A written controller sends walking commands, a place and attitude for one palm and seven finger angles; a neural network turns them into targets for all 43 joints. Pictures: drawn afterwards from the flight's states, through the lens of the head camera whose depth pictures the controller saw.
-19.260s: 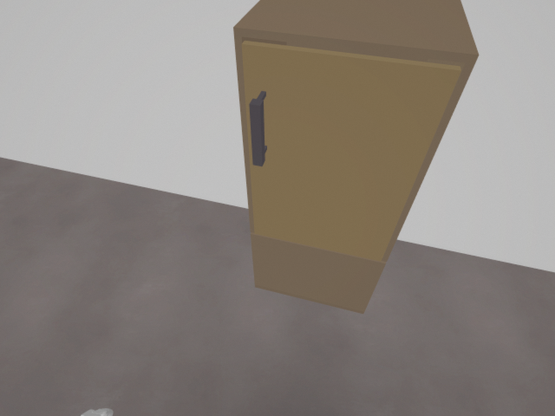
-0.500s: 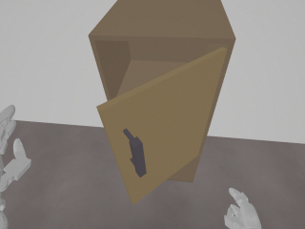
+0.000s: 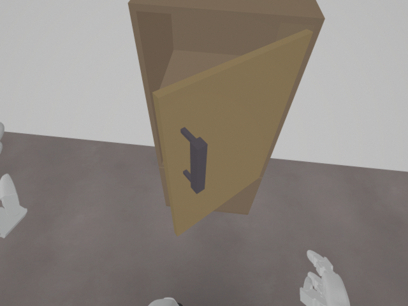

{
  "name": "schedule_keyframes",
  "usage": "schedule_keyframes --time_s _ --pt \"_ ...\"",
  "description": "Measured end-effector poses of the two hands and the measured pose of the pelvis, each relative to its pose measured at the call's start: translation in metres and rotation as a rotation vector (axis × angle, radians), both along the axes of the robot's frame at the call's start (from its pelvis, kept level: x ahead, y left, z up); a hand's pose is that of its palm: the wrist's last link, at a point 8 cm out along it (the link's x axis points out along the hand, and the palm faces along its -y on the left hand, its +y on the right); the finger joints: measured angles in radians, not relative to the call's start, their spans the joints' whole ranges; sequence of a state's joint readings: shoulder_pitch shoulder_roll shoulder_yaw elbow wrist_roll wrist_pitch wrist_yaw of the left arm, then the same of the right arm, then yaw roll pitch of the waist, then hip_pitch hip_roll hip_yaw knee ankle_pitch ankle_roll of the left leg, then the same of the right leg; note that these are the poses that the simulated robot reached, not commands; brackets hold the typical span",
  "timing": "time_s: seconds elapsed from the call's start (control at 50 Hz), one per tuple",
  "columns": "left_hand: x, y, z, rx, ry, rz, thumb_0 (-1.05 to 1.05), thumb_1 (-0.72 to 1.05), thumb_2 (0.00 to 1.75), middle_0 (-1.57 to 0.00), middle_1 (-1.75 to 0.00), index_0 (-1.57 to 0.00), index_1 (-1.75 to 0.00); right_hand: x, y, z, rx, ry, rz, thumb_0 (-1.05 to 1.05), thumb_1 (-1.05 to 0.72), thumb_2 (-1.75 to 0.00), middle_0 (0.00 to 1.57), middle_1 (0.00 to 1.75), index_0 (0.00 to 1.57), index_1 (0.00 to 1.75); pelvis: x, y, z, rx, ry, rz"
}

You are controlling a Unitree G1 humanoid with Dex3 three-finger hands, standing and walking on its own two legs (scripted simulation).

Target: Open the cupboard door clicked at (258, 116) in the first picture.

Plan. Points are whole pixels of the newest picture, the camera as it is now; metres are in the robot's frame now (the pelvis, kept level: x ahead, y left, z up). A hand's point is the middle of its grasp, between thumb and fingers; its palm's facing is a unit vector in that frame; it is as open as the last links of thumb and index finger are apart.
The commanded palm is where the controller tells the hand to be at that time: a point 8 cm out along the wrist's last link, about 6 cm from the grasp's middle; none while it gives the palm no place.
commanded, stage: step back with the hand held close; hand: left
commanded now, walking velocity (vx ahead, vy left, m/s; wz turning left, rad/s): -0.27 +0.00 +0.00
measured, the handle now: (192, 161) +0.39 +0.05 +0.06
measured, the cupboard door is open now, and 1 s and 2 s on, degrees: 44 44 44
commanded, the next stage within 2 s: stop stepping back and stand still in 0.46 s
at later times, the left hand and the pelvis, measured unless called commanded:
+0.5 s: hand out of the picture +0.11 +0.25 +0.18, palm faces +0.46 -0.78 -0.41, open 7.4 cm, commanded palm +0.04 +0.29 +0.19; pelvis -0.10 -0.01 +0.00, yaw +0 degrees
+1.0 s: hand out of the picture +0.00 +0.22 +0.18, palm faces +0.36 -0.81 -0.46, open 7.4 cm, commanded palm -0.05 +0.27 +0.19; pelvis -0.21 -0.02 +0.01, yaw -4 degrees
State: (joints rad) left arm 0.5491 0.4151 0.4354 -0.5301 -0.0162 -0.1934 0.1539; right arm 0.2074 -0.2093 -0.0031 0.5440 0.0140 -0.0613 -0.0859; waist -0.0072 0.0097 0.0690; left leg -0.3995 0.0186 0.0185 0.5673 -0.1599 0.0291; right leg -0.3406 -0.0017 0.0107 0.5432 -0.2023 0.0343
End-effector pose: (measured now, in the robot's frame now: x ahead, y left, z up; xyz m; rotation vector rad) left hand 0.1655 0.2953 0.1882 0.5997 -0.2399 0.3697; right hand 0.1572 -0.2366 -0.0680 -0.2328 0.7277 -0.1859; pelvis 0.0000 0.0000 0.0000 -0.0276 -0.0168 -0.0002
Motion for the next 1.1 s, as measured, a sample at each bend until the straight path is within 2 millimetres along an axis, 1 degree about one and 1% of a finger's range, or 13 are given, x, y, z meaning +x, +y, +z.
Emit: schedule_keyframes --time_s 0.18,0.28,0.38,0.44,0.54,0.58,0.64,0.74,0.82,0.92,1.0,1.04,1.1 --pt "-0.055 0.001 0.002 0.001 -0.067 0.073 0.01 0.89 0.90 -0.21 -0.30 -0.22 -0.30 -0.025 0.007 -0.017 0.015 0.029 0.077 0.02 -0.90 -0.90 0.21 0.30 0.20 0.30 -0.030 -0.005 -0.008 0.013 -0.010 0.044" --pt "-0.067 0.009 -0.002 -0.034 -0.105 0.056 0.01 0.89 0.90 -0.21 -0.30 -0.22 -0.30 -0.041 0.009 -0.015 -0.023 0.037 0.069 0.02 -0.90 -0.90 0.21 0.30 0.20 0.30 -0.050 0.004 -0.011 0.007 -0.011 0.049" --pt "-0.081 0.018 0.006 -0.005 -0.111 0.061 0.01 0.89 0.90 -0.21 -0.30 -0.22 -0.30 -0.059 0.016 -0.005 0.004 -0.004 0.055 0.02 -0.90 -0.90 0.21 0.30 0.20 0.30 -0.072 0.001 -0.004 -0.031 0.001 0.047" --pt "-0.093 0.011 0.009 -0.034 -0.109 0.050 0.01 0.89 0.90 -0.21 -0.30 -0.21 -0.30 -0.071 0.018 0.001 0.027 -0.019 0.065 0.02 -0.90 -0.90 0.21 0.30 0.20 0.30 -0.084 -0.003 0.001 -0.035 0.028 0.016" --pt "-0.109 -0.019 0.007 -0.046 -0.094 -0.027 0.01 0.89 0.90 -0.21 -0.30 -0.21 -0.30 -0.092 0.012 -0.002 0.053 -0.042 0.087 0.01 -0.90 -0.90 0.21 0.30 0.20 0.30 -0.112 -0.017 -0.002 -0.007 0.068 -0.026" --pt "-0.114 -0.031 0.006 -0.031 -0.081 -0.074 0.01 0.89 0.90 -0.21 -0.30 -0.21 -0.30 -0.105 0.004 -0.008 0.056 -0.028 0.078 0.01 -0.90 -0.90 0.21 0.30 0.20 0.30 -0.127 -0.021 -0.004 -0.010 0.059 -0.048" --pt "-0.120 -0.040 0.009 -0.012 -0.049 -0.121 0.01 0.89 0.90 -0.21 -0.30 -0.21 -0.30 -0.131 -0.008 -0.006 0.052 0.017 0.024 0.01 -0.90 -0.90 0.21 0.30 0.20 0.30 -0.136 -0.024 0.002 0.008 0.049 -0.064" --pt "-0.128 -0.032 0.008 -0.005 -0.027 -0.117 0.01 0.88 0.90 -0.22 -0.30 -0.22 -0.30 -0.170 -0.031 0.002 -0.008 0.013 -0.065 0.02 -0.90 -0.90 0.21 0.30 0.20 0.30 -0.145 -0.020 0.002 0.012 0.037 -0.073" --pt "-0.142 -0.027 0.000 -0.040 -0.009 -0.098 0.01 0.89 0.90 -0.21 -0.30 -0.22 -0.30 -0.200 -0.043 0.011 -0.038 -0.011 -0.104 0.02 -0.90 -0.90 0.21 0.30 0.20 0.30 -0.165 -0.019 0.004 0.033 0.010 -0.079" --pt "-0.176 -0.033 0.001 -0.044 0.005 -0.090 0.01 0.89 0.90 -0.21 -0.30 -0.22 -0.30 -0.233 -0.047 0.013 -0.038 -0.024 -0.098 0.02 -0.91 -0.90 0.20 0.30 0.20 0.30 -0.192 -0.023 0.007 0.013 -0.004 -0.050" --pt "-0.208 -0.034 0.005 -0.042 -0.019 -0.071 0.01 0.89 0.90 -0.21 -0.30 -0.22 -0.30 -0.253 -0.046 0.007 -0.034 0.018 -0.086 0.02 -0.90 -0.90 0.20 0.30 0.20 0.30 -0.206 -0.025 0.008 0.018 -0.008 -0.069" --pt "-0.217 -0.030 0.007 -0.053 -0.059 -0.052 0.01 0.89 0.90 -0.22 -0.30 -0.22 -0.30 -0.262 -0.044 0.004 -0.038 0.036 -0.081 0.02 -0.90 -0.90 0.20 0.30 0.20 0.30 -0.209 -0.022 0.008 0.022 -0.013 -0.073" --pt "-0.220 -0.020 0.004 -0.079 -0.127 -0.022 0.01 0.88 0.90 -0.21 -0.30 -0.22 -0.30 -0.269 -0.040 -0.005 -0.055 0.039 -0.075 0.02 -0.90 -0.90 0.21 0.30 0.20 0.30 -0.214 -0.015 0.001 0.008 -0.018 -0.052"
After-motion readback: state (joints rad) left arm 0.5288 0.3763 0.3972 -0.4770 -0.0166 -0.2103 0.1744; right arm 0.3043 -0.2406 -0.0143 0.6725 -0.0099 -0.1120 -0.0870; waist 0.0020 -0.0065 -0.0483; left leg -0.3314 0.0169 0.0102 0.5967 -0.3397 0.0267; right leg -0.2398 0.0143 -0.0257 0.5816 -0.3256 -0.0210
